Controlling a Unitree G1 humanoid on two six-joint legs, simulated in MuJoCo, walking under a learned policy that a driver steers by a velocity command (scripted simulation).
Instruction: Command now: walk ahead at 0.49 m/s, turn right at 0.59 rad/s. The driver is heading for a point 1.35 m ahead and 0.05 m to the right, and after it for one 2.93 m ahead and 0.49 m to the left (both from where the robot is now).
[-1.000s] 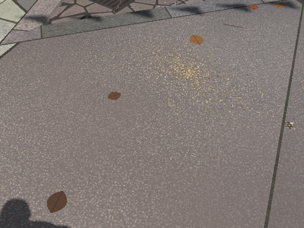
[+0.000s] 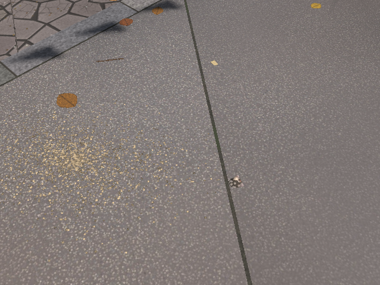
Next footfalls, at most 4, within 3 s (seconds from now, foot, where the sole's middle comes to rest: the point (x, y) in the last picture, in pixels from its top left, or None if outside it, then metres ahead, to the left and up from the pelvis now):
0.38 right None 0.35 -0.19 -0.77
0.96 left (213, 219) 0.71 -0.05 -0.77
1.44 right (258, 163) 0.98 -0.26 -0.77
1.96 left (178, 129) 1.16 0.09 -0.77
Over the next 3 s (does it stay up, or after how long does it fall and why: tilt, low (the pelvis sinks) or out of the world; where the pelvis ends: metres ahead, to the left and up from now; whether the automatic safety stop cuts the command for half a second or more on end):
stays up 1.33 0.07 0.00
